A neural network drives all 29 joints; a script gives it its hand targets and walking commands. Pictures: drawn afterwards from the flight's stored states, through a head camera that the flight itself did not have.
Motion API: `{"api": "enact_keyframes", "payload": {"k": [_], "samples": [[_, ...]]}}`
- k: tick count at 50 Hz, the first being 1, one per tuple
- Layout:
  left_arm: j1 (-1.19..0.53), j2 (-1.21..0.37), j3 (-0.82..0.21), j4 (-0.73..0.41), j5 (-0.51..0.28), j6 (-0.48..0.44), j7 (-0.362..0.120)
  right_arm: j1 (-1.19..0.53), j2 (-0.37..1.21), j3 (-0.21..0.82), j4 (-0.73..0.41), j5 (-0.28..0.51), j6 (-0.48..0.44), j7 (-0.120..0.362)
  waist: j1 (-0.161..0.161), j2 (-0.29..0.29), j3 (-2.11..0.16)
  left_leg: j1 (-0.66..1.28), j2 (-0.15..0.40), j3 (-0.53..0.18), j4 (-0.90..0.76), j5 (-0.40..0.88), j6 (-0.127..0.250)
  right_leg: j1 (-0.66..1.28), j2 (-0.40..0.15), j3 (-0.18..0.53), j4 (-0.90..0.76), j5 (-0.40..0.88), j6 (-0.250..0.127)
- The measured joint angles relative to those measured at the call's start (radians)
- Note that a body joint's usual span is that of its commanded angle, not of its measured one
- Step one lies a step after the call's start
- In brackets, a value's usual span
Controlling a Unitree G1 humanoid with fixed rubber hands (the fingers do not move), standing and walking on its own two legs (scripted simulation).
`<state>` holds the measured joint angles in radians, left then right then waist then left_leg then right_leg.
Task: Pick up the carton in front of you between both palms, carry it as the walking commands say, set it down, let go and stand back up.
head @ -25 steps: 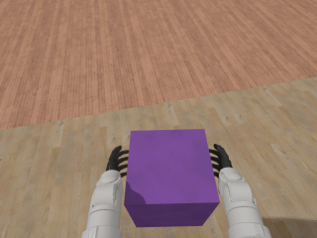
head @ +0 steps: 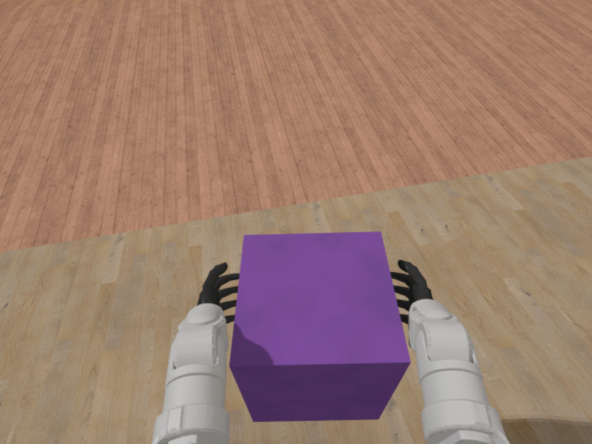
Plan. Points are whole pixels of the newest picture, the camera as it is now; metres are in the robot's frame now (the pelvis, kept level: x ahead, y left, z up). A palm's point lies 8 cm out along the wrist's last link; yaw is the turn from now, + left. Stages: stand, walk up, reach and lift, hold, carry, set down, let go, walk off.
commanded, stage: reach and lift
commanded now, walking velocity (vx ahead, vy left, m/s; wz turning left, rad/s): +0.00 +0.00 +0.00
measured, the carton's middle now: (314, 331) +0.31 +0.00 -0.05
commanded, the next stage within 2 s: hold in 0.60 s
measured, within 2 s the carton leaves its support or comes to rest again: neither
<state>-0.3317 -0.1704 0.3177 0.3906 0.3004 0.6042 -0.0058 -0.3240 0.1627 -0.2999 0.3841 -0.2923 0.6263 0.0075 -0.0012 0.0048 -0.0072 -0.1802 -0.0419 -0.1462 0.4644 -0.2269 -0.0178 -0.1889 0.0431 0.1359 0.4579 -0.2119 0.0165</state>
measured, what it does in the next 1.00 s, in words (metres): stands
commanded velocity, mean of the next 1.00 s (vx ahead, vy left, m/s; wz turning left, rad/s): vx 0.00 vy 0.00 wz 0.00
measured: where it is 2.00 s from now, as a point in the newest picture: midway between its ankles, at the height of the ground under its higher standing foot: outside the picture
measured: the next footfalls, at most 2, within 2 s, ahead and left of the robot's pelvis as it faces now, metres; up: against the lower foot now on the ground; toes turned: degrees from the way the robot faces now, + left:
none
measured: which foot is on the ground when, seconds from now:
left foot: down 0.00-1.00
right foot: down 0.00-1.00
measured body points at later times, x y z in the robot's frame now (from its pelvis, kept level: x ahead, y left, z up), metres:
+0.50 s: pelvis +0.02 +0.00 +0.01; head -0.02 +0.00 +0.45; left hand +0.32 +0.15 +0.03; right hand +0.31 -0.15 +0.03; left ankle +0.02 +0.13 -0.74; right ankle +0.03 -0.13 -0.74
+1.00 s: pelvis +0.01 +0.00 +0.01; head -0.04 +0.00 +0.45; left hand +0.31 +0.15 +0.05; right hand +0.31 -0.15 +0.05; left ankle +0.02 +0.13 -0.74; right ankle +0.03 -0.13 -0.74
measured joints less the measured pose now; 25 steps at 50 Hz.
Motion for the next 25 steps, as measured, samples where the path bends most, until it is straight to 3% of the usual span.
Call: {"api": "enact_keyframes", "payload": {"k": [25], "samples": [[0.079, 0.021, -0.089, -0.095, -0.027, 0.070, 0.006, 0.083, -0.016, 0.083, -0.099, 0.026, 0.066, -0.010, 0.001, -0.001, -0.008, 0.094, 0.006, 0.006, -0.087, 0.014, 0.006, 0.093, -0.008, 0.001, -0.087, 0.013, -0.002]]}}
